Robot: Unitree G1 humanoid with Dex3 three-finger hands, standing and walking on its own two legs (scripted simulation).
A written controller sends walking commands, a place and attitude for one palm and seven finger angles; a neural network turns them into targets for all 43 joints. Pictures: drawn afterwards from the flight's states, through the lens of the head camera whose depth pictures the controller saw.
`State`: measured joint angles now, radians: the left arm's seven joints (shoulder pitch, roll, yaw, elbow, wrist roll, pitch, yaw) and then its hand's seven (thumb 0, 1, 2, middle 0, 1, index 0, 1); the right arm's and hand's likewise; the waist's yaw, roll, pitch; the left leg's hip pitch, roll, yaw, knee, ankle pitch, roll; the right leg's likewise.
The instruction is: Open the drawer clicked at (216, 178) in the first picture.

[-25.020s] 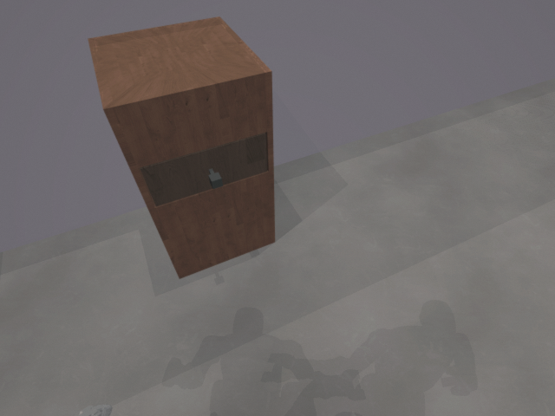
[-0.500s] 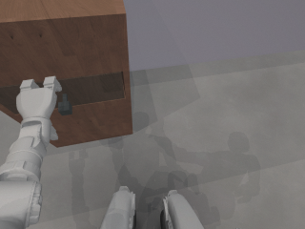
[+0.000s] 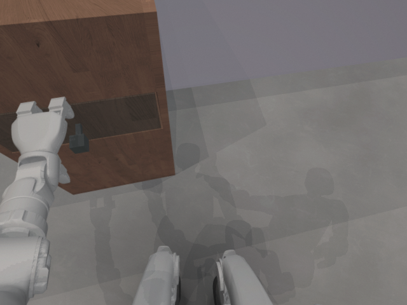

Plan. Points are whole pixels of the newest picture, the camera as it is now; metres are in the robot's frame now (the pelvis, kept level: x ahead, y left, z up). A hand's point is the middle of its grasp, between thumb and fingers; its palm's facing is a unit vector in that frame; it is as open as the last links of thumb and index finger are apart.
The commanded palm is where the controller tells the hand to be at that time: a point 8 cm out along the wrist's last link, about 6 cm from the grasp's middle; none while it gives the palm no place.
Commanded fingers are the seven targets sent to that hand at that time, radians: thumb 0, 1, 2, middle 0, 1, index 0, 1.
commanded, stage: re-aim the fingers above the handle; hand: left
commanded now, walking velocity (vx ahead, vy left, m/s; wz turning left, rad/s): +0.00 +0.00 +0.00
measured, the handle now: (79, 137) +0.48 +0.29 -0.11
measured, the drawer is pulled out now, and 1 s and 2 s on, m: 0.00 0.00 0.00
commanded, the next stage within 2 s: lower the fingers behind the handle in 0.92 s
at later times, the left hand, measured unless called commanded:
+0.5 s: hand (55, 145) +0.43 +0.31 -0.05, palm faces -0.06 -0.03 -1.00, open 13.8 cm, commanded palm +0.43 +0.29 +0.01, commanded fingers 0.00 -0.50 0.30 -0.30 -1.20 -0.30 -1.20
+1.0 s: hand (55, 144) +0.43 +0.31 -0.05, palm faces -0.03 -0.03 -1.00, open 13.8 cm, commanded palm +0.43 +0.29 +0.01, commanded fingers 0.00 -0.50 0.30 -0.30 -1.20 -0.30 -1.20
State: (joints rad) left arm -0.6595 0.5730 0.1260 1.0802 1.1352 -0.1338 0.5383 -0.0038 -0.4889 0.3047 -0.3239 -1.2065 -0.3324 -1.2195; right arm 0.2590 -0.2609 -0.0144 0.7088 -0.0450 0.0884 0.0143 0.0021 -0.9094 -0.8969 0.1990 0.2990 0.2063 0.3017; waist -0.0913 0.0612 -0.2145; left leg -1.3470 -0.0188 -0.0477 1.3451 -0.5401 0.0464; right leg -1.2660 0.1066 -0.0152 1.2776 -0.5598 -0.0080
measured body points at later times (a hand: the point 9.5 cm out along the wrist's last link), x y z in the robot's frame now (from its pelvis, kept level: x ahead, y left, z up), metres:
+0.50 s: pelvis +0.00 +0.00 +0.00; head +0.15 +0.02 +0.43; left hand +0.43 +0.31 +0.00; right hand +0.06 -0.27 -0.13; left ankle +0.03 +0.09 -0.60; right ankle +0.01 -0.12 -0.60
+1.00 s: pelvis +0.00 +0.00 +0.00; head +0.15 +0.03 +0.43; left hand +0.43 +0.31 +0.01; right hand +0.06 -0.27 -0.12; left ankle +0.03 +0.09 -0.60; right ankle +0.01 -0.12 -0.60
